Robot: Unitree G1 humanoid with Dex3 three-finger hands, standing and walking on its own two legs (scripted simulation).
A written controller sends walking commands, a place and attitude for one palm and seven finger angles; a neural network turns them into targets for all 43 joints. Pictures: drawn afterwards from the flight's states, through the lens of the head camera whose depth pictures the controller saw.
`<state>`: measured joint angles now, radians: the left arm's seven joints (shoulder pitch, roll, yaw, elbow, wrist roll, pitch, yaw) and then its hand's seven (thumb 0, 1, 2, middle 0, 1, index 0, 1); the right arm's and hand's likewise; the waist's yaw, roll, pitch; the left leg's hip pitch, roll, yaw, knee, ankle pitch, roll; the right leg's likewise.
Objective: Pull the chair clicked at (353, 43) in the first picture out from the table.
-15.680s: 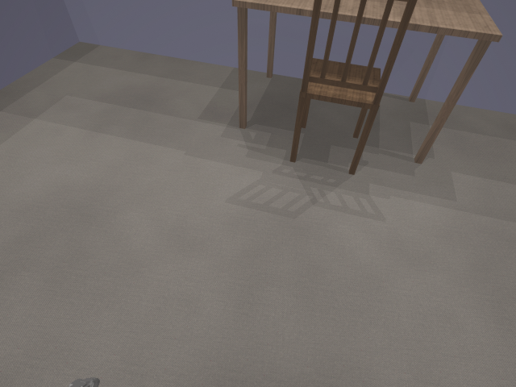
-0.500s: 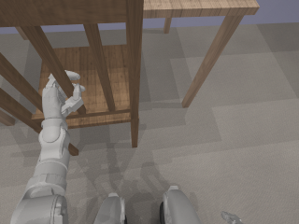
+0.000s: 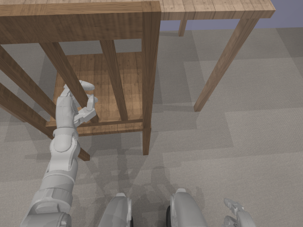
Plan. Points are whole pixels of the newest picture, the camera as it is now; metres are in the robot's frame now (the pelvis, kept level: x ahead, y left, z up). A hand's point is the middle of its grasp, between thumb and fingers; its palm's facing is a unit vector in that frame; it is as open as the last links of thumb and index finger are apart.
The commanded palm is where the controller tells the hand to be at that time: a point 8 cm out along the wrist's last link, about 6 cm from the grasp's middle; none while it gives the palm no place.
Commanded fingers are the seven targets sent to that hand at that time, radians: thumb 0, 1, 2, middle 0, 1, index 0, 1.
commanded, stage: step backward, pulling the chair out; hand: left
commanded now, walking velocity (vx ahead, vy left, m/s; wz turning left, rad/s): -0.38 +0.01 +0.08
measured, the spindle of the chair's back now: (79, 92) +0.44 +0.18 +0.04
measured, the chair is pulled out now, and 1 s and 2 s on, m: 0.05 0.18 0.20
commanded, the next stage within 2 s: none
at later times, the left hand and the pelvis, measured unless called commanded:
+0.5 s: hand (96, 123) +0.36 +0.14 +0.02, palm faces +0.03 -0.99 -0.15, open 5.2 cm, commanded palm +0.34 +0.19 +0.02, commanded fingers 0.00 0.90 0.90 -0.50 -1.45 -0.50 -1.45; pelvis -0.01 +0.01 +0.09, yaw -2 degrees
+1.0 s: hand (97, 154) +0.29 +0.13 +0.02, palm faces +0.06 -0.98 -0.17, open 5.3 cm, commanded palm +0.28 +0.18 +0.03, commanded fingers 0.00 0.90 0.90 -0.50 -1.45 -0.50 -1.45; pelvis -0.07 -0.01 +0.08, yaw +0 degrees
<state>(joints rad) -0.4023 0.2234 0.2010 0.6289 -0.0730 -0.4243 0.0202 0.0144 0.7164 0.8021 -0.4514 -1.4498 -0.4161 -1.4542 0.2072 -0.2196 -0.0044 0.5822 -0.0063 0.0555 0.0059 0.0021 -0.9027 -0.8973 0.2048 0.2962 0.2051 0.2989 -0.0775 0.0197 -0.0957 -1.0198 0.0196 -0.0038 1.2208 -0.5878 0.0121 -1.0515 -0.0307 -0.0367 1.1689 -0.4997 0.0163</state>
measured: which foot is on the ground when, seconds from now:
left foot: down 0.00-1.00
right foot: down 0.00-1.00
